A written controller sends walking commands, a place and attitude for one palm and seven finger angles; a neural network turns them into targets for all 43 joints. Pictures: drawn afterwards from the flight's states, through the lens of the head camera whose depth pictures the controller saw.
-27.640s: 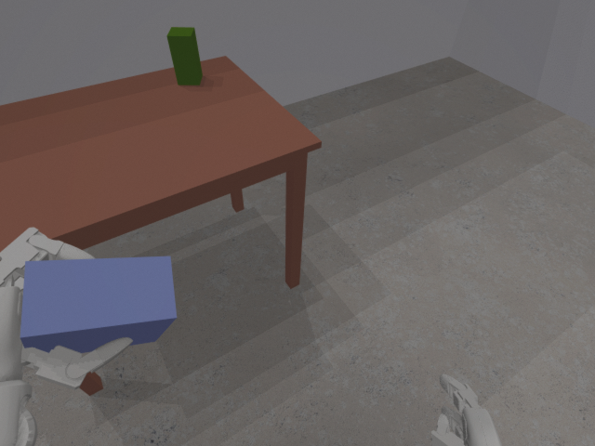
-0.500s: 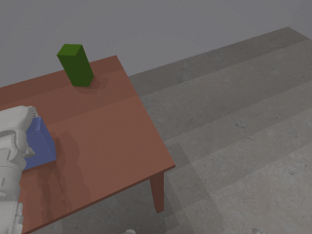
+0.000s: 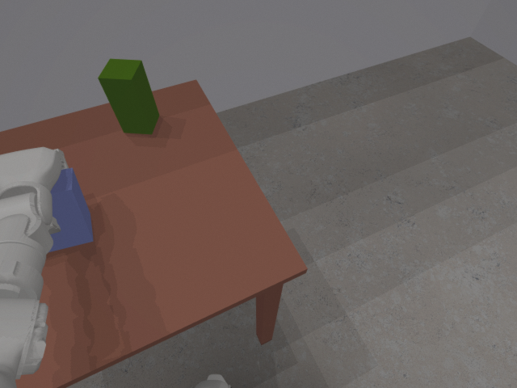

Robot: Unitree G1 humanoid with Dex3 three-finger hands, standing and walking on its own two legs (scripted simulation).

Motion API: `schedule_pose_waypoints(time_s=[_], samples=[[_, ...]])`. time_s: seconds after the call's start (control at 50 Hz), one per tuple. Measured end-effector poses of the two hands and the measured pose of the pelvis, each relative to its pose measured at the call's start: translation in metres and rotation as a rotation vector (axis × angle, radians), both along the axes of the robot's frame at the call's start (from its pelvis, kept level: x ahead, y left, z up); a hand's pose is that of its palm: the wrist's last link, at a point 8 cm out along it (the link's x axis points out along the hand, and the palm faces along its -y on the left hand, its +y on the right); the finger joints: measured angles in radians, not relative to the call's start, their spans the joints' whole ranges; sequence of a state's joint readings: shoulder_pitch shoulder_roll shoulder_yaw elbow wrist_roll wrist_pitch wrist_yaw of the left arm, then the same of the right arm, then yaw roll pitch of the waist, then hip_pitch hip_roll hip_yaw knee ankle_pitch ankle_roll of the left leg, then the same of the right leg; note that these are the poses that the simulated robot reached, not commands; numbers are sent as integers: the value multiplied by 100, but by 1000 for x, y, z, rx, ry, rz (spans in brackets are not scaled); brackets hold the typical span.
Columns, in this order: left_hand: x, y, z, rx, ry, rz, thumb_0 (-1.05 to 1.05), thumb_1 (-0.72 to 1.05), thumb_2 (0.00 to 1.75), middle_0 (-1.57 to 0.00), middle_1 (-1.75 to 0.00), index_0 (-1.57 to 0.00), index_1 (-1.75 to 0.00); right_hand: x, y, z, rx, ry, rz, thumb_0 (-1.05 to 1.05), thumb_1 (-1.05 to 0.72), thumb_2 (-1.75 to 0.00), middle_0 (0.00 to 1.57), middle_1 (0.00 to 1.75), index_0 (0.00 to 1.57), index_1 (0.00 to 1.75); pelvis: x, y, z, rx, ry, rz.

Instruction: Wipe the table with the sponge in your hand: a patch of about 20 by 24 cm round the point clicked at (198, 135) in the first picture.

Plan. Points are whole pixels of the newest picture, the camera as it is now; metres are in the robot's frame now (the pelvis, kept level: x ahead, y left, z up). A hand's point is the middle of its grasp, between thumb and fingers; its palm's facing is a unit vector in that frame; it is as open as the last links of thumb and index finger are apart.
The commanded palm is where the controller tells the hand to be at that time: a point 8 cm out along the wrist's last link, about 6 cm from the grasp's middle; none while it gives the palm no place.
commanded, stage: slide across to the middle lane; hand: left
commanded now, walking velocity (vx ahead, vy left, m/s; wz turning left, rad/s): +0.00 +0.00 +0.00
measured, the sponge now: (51, 221) +0.38 +0.37 +0.00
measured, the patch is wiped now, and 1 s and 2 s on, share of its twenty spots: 0.20 0.35 0.40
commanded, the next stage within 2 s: wipe back along the middle lane in 0.54 s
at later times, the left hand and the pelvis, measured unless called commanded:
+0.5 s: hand (64, 182) +0.42 +0.33 +0.06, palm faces -0.09 +0.02 -1.00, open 10.5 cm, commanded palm +0.41 +0.28 +0.10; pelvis +0.02 +0.02 +0.01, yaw +2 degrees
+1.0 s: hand (92, 188) +0.41 +0.29 +0.05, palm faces -0.06 -0.02 -1.00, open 10.5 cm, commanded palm +0.38 +0.26 +0.08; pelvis +0.05 +0.00 +0.02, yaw +1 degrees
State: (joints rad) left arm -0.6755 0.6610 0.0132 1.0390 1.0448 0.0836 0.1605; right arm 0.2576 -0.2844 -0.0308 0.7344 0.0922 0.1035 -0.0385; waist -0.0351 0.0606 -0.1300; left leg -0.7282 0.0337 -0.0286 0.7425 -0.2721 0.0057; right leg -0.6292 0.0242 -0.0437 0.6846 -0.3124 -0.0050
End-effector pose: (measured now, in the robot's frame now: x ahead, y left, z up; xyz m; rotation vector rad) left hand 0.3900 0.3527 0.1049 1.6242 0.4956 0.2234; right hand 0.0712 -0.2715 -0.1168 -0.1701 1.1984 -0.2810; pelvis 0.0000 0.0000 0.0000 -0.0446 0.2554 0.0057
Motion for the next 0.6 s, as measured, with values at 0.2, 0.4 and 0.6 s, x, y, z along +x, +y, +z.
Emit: schedule_pose_waypoints(time_s=[0.2, 0.4, 0.6], samples=[[0, -1, 1, -13, -56, -16, 1, -58, 108, -72, -129, -74, -130, 11, 25, 1, 23, 9, 7, 1, -91, -90, 20, 30, 20, 30, 10, 15, 6, 1, -26, 12], [9, -14, 2, -7, -65, 2, 0, -57, 108, -69, -132, -72, -133, 60, 47, 6, 59, -71, 71, 1, -91, -90, 21, 30, 20, 30, 19, 22, 10, 5, -43, 27], [24, -50, 5, -49, -100, -25, 0, -55, 108, -67, -134, -69, -135, 94, 52, 12, 82, -108, 109, 1, -91, -90, 21, 30, 20, 30, 30, 20, 13, 9, -55, 31]])
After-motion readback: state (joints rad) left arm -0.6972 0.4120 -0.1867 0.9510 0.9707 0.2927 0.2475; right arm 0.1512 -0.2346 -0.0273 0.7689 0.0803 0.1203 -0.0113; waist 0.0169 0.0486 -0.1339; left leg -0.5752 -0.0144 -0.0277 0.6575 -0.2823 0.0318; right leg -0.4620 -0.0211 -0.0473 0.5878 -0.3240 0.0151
